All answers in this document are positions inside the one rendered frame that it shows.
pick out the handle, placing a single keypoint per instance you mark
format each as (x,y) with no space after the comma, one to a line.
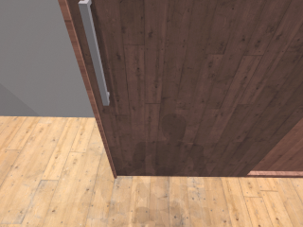
(88,24)

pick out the wardrobe door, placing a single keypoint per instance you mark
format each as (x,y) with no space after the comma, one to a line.
(287,154)
(198,88)

